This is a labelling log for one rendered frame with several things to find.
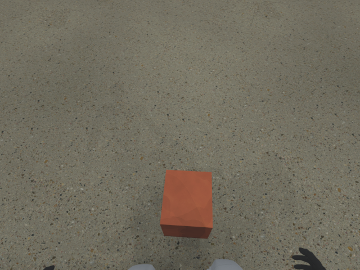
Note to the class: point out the carton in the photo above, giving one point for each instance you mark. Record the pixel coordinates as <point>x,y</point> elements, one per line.
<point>187,209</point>

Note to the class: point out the robot right hand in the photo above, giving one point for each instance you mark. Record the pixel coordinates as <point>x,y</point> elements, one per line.
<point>310,258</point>

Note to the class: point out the right robot thigh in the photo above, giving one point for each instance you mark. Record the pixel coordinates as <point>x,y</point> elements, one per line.
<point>224,264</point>

